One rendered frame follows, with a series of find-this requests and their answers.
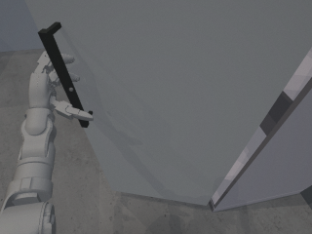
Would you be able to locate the fridge door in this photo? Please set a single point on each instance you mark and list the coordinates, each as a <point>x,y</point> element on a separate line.
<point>177,87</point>

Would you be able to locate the left robot upper arm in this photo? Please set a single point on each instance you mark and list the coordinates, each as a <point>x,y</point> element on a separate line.
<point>34,218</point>

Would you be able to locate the left robot hand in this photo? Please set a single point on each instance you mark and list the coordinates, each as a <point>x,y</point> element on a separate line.
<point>42,85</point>

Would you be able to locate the robot left forearm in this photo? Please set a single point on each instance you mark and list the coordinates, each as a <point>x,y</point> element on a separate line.
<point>32,180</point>

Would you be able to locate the handle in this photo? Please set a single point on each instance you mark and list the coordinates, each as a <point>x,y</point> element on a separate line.
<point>52,49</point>

